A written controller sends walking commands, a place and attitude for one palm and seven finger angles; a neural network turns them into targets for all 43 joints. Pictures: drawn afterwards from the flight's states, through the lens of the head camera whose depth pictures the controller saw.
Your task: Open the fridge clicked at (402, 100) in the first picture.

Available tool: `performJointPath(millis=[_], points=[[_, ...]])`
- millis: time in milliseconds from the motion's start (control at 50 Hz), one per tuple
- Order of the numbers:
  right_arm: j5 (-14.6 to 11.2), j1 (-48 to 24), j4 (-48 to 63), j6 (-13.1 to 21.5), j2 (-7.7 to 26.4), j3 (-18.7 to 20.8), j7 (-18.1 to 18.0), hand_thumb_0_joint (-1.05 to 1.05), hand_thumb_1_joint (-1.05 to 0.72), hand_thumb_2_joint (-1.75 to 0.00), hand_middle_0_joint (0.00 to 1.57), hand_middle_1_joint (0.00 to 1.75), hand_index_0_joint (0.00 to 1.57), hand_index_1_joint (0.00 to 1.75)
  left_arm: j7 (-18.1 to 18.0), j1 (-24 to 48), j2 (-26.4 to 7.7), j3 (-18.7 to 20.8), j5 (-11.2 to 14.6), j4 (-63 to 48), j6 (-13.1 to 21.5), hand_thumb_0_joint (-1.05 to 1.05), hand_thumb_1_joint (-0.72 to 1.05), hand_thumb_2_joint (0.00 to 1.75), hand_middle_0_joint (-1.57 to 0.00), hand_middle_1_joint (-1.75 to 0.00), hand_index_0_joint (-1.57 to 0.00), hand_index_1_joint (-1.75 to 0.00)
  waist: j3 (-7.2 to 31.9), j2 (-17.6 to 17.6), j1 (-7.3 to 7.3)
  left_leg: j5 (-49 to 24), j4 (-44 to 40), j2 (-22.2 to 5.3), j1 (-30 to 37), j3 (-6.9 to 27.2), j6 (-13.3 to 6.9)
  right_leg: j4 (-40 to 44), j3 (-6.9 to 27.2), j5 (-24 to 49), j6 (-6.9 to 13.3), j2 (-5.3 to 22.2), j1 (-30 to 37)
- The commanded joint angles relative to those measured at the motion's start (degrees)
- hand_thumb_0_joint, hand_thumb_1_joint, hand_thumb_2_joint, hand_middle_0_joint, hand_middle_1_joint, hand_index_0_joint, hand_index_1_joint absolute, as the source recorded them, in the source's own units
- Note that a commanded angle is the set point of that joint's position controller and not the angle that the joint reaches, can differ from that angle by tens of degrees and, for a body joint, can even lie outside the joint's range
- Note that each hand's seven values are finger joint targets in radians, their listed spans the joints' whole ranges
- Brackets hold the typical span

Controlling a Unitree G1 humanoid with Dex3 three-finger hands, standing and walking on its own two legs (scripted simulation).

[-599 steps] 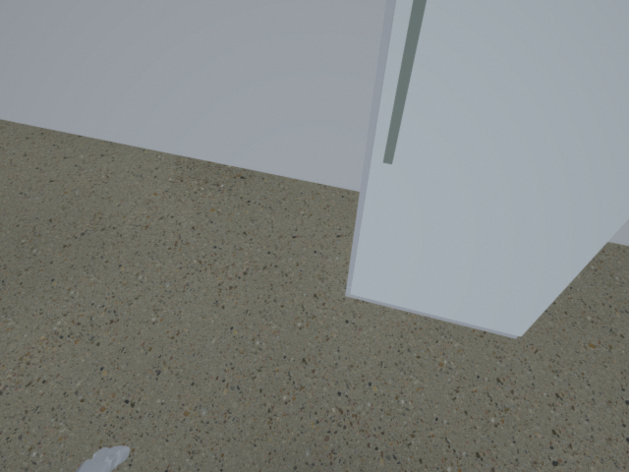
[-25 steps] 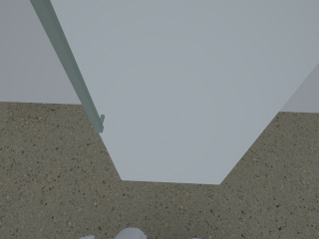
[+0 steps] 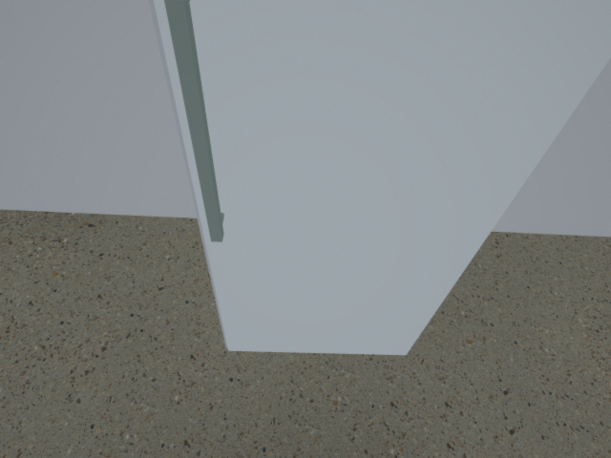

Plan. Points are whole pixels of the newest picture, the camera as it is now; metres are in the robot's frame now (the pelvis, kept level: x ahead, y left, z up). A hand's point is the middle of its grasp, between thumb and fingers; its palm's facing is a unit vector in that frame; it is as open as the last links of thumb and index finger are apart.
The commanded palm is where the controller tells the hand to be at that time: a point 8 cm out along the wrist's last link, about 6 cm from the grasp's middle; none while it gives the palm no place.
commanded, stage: come to a stop and stand still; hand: left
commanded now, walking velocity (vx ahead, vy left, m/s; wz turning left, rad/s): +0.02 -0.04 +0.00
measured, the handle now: (205, 142) +0.51 +0.18 +0.14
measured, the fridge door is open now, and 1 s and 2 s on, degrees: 0 0 0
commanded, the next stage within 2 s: none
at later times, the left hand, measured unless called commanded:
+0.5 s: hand out of the picture +0.08 +0.11 -0.18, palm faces +0.04 -0.97 -0.23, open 7.2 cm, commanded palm none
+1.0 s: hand out of the picture +0.00 +0.08 -0.18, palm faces +0.04 -0.98 -0.18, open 7.4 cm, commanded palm none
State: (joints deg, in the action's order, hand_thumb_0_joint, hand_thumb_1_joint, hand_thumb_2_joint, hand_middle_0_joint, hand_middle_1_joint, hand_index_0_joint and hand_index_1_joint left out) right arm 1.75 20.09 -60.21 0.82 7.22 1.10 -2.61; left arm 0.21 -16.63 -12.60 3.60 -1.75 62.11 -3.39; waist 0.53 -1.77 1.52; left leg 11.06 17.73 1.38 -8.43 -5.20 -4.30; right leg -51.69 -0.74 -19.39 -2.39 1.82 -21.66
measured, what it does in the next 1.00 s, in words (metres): steps on the spot: right foot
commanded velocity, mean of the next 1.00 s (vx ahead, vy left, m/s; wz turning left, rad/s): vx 0.00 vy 0.00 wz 0.00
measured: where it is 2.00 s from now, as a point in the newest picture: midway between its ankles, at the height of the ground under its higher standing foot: outside the picture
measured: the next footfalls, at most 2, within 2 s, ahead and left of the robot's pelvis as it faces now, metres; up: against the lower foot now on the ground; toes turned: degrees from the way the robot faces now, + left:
right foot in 0.22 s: +0.01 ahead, -0.13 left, +0.00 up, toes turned -5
left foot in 1.82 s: +0.05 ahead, +0.07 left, +0.00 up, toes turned +3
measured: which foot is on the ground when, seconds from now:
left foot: down 0.00-1.00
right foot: up 0.00-0.20, down 0.22-1.00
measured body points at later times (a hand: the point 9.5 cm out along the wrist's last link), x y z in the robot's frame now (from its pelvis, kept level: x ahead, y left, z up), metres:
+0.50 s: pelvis +0.03 -0.08 -0.01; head +0.05 -0.09 +0.44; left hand +0.08 +0.16 -0.16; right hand +0.00 -0.27 -0.18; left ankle -0.02 +0.07 -0.75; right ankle +0.01 -0.17 -0.75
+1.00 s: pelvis +0.02 -0.08 -0.01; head +0.05 -0.08 +0.44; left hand +0.00 +0.13 -0.17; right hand +0.05 -0.31 -0.17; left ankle -0.02 +0.05 -0.74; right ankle +0.01 -0.17 -0.75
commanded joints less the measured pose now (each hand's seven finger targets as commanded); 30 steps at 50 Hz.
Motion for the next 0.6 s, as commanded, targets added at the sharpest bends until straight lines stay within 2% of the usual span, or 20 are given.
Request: performJointPath(millis=[0, 80, 100, 140, 160, 180, 200, 220, 240, 260, 280, 320, 400, 440, 480, 540, 580], points=[[0.1, 5.6, -0.4, 0.4, 9.5, 1.7, -0.6, 0.0, -0.9, -0.9, 0.2, 0.3, 0.2, 0.3, 0.0, 6.5, -1.0, -0.9, 0.1, -5.5, 1.9, 0.0, 0.9, 0.9, -0.2, -0.3, -0.2, -0.3, -3.5, 7.7, 1.99, 0.4, -7.7, -18.6, 6.5, 17.5, -4.6, 7.6, 0.4, -3.4, 0.3, 2.1, -8.0], [0.2, 4.3, -2.2, 0.1, 9.4, 1.5, -0.2, 0.0, -0.9, -0.9, 0.2, 0.3, 0.2, 0.3, -0.4, 5.4, 0.9, -1.4, 0.6, -4.1, 2.0, 0.0, 0.9, 0.9, -0.2, -0.3, -0.2, -0.3, -3.0, 10.1, 0.61, 3.7, -6.8, -16.0, -0.7, 14.5, -3.0, 15.1, -2.0, -2.7, 0.8, 0.7, 1.0], [0.1, 4.3, -2.5, 0.1, 8.8, 1.3, -0.2, 0.0, -0.9, -0.9, 0.2, 0.3, 0.2, 0.3, -0.5, 4.9, 0.5, -1.4, 0.6, -3.8, 2.2, 0.0, 0.9, 0.9, -0.2, -0.3, -0.2, -0.3, -2.8, 9.2, 0.1, 0.9, -5.1, -15.1, -1.7, 14.2, -2.6, 19.2, -2.3, -1.4, 1.0, 0.3, 3.5], [-0.4, 4.0, -3.2, 0.1, 8.0, 1.1, 0.0, 0.0, -0.9, -0.9, 0.2, 0.3, 0.2, 0.3, -0.9, 1.4, 0.6, -1.2, 0.8, -1.9, 2.8, 0.0, 0.9, 0.9, -0.2, -0.3, -0.2, -0.3, -0.9, 7.1, -1.84, 0.2, -1.2, -12.6, -5.0, 11.0, -0.1, 28.6, -2.7, 7.5, 0.7, 0.2, 12.2], [-0.6, 4.4, -3.7, 0.2, 6.4, 0.8, 0.1, 0.0, -0.9, -0.9, 0.2, 0.3, 0.2, 0.3, -1.4, 0.4, -0.3, -1.2, 1.0, -1.1, 3.2, 0.0, 0.9, 0.9, -0.2, -0.3, -0.2, -0.3, -0.7, 4.9, -2.18, 0.4, 0.7, -10.7, -8.1, 9.1, 1.7, 30.8, -0.5, 10.3, 1.1, 2.0, 16.7], [-0.8, 4.6, -3.7, 0.3, 4.5, 0.3, 0.3, 0.0, -0.9, -0.9, 0.2, 0.3, 0.2, 0.3, -1.8, -0.8, -1.6, -1.1, 1.2, -0.4, 3.6, 0.0, 0.9, 0.9, -0.2, -0.3, -0.2, -0.3, -0.9, 2.5, -2.59, 2.9, 2.8, -8.7, -11.9, 6.8, 3.3, 31.7, 3.8, 9.8, 2.4, 6.0, 20.2], [-0.9, 4.6, -3.6, 0.1, 2.7, -0.3, 0.6, 0.0, -0.9, -0.9, 0.2, 0.3, 0.2, 0.3, -2.0, -0.5, -3.2, -1.1, 1.3, 0.0, 3.9, 0.0, 0.9, 0.9, -0.2, -0.3, -0.2, -0.3, -3.5, -0.4, -2.13, 6.1, 3.9, -6.4, -13.4, 4.8, 4.6, 33.1, 6.8, 9.6, 4.6, 9.8, 18.8], [-0.6, 5.6, -3.7, 0.2, 1.9, -0.7, 0.8, 0.0, -0.9, -0.9, 0.2, 0.3, 0.2, 0.3, -2.0, 0.2, -4.2, -1.2, 1.4, 0.1, 3.9, 0.0, 0.9, 0.9, -0.2, -0.3, -0.2, -0.3, -4.4, -0.8, -1.41, 6.3, 3.4, -5.3, -11.8, 3.7, 4.9, 33.0, 7.2, 8.7, 5.8, 11.3, 15.5], [-0.4, 6.3, -4.3, 0.1, 1.8, -0.6, 0.9, 0.0, -0.9, -0.9, 0.2, 0.3, 0.2, 0.3, -1.9, 1.2, -3.6, -1.2, 1.4, 0.0, 4.0, 0.0, 0.9, 0.9, -0.2, -0.3, -0.2, -0.3, -5.7, -0.2, -0.97, 3.7, 2.5, -5.1, -9.6, 3.5, 5.0, 31.9, 5.7, 8.3, 5.8, 9.8, 12.2], [-0.1, 6.7, -4.9, -0.2, 2.2, -0.5, 0.7, 0.0, -0.9, -0.9, 0.2, 0.3, 0.2, 0.3, -2.0, 1.3, -2.8, -1.2, 1.4, 0.1, 4.3, 0.0, 0.9, 0.9, -0.2, -0.3, -0.2, -0.3, -5.1, -3.1, -0.91, 1.9, 3.2, -5.7, -7.5, 3.5, 5.2, 31.8, 5.1, 8.7, 5.3, 7.5, 11.4], [-0.2, 6.7, -5.1, -0.3, 2.8, -0.3, 0.6, 0.0, -0.9, -0.9, 0.2, 0.3, 0.2, 0.3, -2.0, 1.4, -1.8, -1.6, 1.5, 0.1, 4.4, 0.0, 0.9, 0.9, -0.2, -0.3, -0.2, -0.3, -5.4, -3.3, -0.92, 0.5, 3.3, -6.2, -5.9, 3.6, 5.2, 32.2, 4.4, 9.1, 4.9, 6.9, 10.1], [-0.4, 6.7, -5.3, 0.0, 3.0, -0.3, 0.5, 0.0, -0.9, -0.9, 0.2, 0.3, 0.2, 0.3, -2.1, 1.3, -0.9, -1.9, 1.4, 0.3, 4.4, 0.0, 0.9, 0.9, -0.2, -0.3, -0.2, -0.3, -5.4, -0.2, -0.95, -5.8, 2.8, -7.4, -4.5, 4.3, 4.9, 30.1, 2.8, 17.6, 4.2, 5.8, 11.1], [-0.7, 5.5, -5.0, 0.0, 3.7, 0.0, 0.3, 0.0, -0.9, -0.9, 0.2, 0.3, 0.2, 0.3, -2.4, -0.2, -1.0, -1.8, 1.4, 0.4, 4.7, 0.0, 0.9, 0.9, -0.2, -0.3, -0.2, -0.3, -1.2, 0.7, -1.19, -9.9, 4.1, -8.0, -1.8, 3.6, 5.3, 28.7, 2.4, 28.4, 4.0, 5.7, 14.7], [-0.8, 4.8, -4.8, -0.2, 3.6, 0.2, 0.2, 0.0, -0.9, -0.9, 0.2, 0.3, 0.2, 0.3, -2.5, -0.4, -1.3, -1.7, 1.4, 0.4, 4.9, 0.0, 0.9, 0.9, -0.2, -0.3, -0.2, -0.3, -0.3, -0.2, -0.96, -9.4, 4.4, -8.0, -1.2, 3.3, 5.6, 28.7, 2.4, 31.7, 4.0, 6.2, 15.6], [-0.8, 3.9, -4.6, -0.6, 3.7, 0.2, 0.1, 0.0, -0.9, -0.9, 0.2, 0.3, 0.2, 0.3, -2.5, -0.2, -1.4, -1.7, 1.4, 0.5, 4.8, 0.0, 0.9, 0.9, -0.2, -0.3, -0.2, -0.3, -0.7, -0.8, -0.7, -7.5, 4.3, -8.0, -0.5, 3.0, 5.7, 29.5, 2.7, 30.6, 4.1, 6.2, 14.8], [-0.8, 2.4, -4.1, -0.9, 4.0, 0.3, 0.1, 0.0, -0.9, -0.9, 0.2, 0.3, 0.2, 0.3, -2.5, -0.8, -1.8, -1.7, 1.2, 0.6, 4.8, 0.0, 0.9, 0.9, -0.2, -0.3, -0.2, -0.3, -1.4, -0.7, -0.63, -7.6, 4.9, -7.9, 0.1, 2.5, 5.8, 29.9, 3.0, 33.1, 4.1, 6.2, 14.5], [-0.8, 1.7, -4.3, -1.3, 4.1, 0.2, 0.0, 0.0, -0.9, -0.9, 0.2, 0.3, 0.2, 0.3, -2.5, -0.8, -1.8, -1.7, 1.2, 0.9, 4.7, 0.0, 0.9, 0.9, -0.2, -0.3, -0.2, -0.3, -2.7, -1.9, -0.47, -5.7, 4.8, -7.8, 0.1, 2.3, 6.0, 31.0, 3.0, 30.9, 4.1, 6.3, 13.5]])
